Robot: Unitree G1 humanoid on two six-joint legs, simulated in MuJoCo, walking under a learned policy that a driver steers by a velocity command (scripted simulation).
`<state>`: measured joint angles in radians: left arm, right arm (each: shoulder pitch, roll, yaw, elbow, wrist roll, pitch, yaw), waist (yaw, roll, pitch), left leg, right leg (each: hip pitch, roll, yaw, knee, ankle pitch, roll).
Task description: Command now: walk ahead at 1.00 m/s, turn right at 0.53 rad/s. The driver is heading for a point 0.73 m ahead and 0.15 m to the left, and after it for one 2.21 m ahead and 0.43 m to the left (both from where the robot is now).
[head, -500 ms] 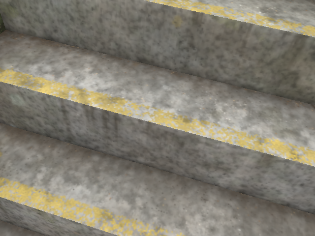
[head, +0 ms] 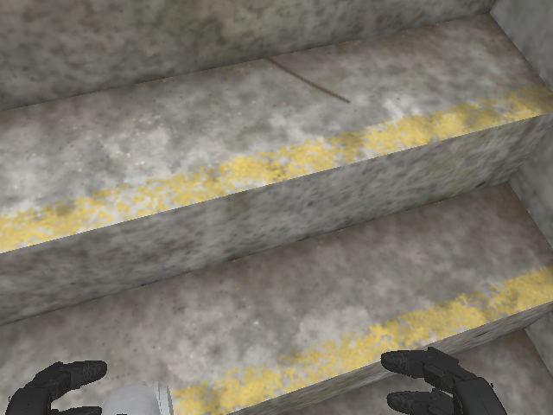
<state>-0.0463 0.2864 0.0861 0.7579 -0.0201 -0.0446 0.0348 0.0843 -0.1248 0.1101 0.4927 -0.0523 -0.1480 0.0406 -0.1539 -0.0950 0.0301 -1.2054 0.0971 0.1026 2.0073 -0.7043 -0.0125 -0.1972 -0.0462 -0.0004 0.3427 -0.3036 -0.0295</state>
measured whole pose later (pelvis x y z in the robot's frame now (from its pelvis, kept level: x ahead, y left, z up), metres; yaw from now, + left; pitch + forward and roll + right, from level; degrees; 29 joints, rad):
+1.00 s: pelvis +0.25 -0.04 +0.22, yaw +27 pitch +4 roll +3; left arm 0.46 0.14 -0.04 0.99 0.03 -0.05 0.07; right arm -0.13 -0.10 0.10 0.49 0.07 0.04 0.07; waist 0.03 -0.03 -0.05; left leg -1.19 0.12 0.19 1.69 -0.40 0.11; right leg 0.09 -0.18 -0.44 0.14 -0.19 0.07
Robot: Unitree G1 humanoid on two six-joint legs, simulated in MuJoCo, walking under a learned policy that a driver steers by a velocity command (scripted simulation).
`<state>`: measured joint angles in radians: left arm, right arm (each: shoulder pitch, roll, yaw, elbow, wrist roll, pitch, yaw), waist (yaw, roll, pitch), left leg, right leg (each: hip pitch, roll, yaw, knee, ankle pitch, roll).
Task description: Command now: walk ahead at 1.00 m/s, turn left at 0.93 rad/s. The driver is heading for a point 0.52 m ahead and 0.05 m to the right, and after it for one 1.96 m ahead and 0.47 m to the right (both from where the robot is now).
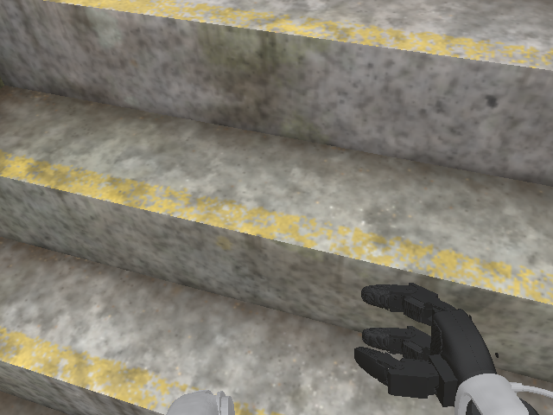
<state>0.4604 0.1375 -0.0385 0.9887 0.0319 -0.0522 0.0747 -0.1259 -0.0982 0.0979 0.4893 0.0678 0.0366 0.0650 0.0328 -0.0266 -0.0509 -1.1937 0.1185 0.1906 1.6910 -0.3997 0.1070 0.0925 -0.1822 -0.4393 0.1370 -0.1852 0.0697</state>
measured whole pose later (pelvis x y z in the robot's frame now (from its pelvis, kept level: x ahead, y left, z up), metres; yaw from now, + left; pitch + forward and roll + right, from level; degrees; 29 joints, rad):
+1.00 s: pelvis +0.51 +0.14 +0.38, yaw -30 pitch +5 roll +1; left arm -0.09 0.19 -0.03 0.43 -0.01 -0.07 -0.08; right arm 0.37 -0.22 -0.01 1.02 -0.04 -0.06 -0.05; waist 0.01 0.03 -0.04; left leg -0.04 0.04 0.13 0.46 -0.50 -0.05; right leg -1.33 -0.02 -0.01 2.11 -0.61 -0.05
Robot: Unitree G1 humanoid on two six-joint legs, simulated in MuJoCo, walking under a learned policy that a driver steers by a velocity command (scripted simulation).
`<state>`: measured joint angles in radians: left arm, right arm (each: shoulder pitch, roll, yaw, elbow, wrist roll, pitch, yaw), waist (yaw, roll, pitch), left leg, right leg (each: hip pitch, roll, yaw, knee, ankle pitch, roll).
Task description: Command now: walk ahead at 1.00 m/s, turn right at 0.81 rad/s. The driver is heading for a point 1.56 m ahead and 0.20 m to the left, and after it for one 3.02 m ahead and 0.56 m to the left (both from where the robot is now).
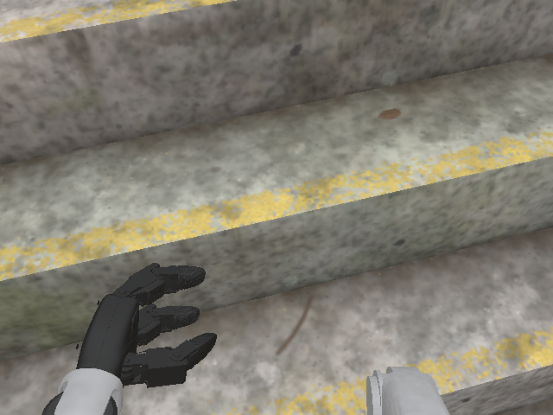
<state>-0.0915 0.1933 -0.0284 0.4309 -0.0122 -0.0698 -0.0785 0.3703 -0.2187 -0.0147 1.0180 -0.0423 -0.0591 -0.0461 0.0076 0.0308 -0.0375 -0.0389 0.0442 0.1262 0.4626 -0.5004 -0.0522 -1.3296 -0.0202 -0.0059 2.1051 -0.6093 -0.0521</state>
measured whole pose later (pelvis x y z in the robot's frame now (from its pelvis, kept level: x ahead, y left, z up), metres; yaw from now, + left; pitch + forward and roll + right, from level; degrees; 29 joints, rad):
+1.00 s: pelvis +0.55 +0.10 +0.58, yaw +20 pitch +2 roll -4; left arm 0.18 0.26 0.05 0.79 0.04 -0.09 0.06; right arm 0.23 -0.29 -0.02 0.75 -0.05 -0.08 0.08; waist 0.03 -0.01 -0.15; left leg -0.79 -0.19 -0.16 2.01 -0.11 0.17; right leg -0.60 0.00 -0.08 1.04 -0.49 -0.07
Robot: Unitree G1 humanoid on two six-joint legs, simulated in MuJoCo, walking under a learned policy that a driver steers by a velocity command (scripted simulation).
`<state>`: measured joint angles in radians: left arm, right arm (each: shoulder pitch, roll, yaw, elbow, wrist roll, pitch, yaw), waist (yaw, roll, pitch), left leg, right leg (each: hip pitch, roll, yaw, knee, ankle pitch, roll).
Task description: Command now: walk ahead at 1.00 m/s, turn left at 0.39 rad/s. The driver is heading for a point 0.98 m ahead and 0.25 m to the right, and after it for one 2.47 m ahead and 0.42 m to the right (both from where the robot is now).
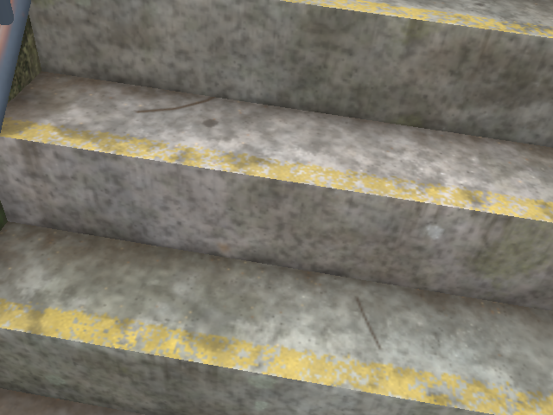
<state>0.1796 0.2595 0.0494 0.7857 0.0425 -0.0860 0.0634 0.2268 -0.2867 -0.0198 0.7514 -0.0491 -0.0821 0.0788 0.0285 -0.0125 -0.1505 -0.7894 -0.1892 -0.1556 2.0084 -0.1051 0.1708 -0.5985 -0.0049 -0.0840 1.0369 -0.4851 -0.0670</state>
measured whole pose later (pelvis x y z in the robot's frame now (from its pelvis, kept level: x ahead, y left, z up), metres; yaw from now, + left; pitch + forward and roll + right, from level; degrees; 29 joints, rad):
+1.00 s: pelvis +0.43 +0.08 +0.36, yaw -36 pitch +9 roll +4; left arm 0.37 0.20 0.04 0.93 -0.03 -0.09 -0.02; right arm -0.37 0.10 0.22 0.35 -0.07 -0.13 -0.02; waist 0.06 -0.21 0.08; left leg -1.07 -0.01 0.02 1.50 -0.71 0.14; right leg -0.52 0.15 0.29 0.99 0.09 -0.10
